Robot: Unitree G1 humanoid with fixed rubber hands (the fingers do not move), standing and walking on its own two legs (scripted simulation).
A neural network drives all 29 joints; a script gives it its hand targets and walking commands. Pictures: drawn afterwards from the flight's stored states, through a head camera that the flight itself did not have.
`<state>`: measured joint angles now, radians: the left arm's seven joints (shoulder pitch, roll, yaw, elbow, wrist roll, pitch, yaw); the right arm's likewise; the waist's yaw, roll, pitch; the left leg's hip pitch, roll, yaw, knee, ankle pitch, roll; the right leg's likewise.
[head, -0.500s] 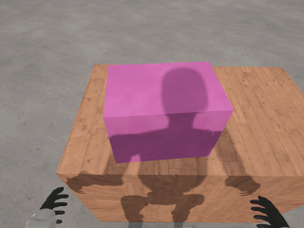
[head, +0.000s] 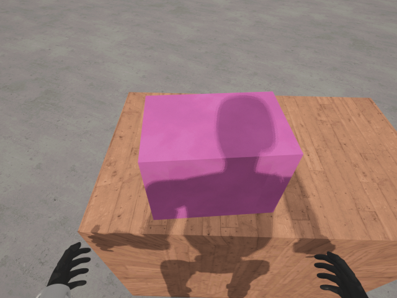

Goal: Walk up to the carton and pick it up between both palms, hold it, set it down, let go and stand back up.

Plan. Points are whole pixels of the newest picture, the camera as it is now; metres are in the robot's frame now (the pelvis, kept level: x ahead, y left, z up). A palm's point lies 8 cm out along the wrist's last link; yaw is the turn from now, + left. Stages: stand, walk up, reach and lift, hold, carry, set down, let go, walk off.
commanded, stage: reach and lift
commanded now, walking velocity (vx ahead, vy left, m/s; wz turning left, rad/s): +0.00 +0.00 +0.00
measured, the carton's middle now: (212, 156) +0.42 -0.04 +0.03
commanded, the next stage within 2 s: none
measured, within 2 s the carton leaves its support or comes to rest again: neither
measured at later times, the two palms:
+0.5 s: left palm (68, 267) +0.20 +0.24 -0.01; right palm (357, 269) +0.17 -0.28 +0.01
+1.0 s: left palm (78, 237) +0.23 +0.22 +0.03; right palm (363, 242) +0.21 -0.29 +0.04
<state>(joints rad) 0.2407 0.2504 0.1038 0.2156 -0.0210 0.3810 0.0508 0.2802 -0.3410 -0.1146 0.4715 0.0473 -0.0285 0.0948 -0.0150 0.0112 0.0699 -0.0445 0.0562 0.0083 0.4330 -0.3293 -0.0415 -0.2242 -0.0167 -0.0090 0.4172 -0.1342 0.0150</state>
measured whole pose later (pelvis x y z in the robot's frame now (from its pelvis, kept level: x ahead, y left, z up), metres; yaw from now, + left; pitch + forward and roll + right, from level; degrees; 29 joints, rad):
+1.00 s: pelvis +0.02 +0.02 +0.01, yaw -1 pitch -1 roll -2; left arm 0.27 0.15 -0.02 -0.01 -0.13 0.10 0.18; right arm 0.22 -0.52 -0.13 0.36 0.39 -0.14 0.24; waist -0.01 0.02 -0.01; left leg -0.02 0.05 0.04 0.36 -0.32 -0.02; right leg -0.18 -0.02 0.02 0.29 -0.09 0.01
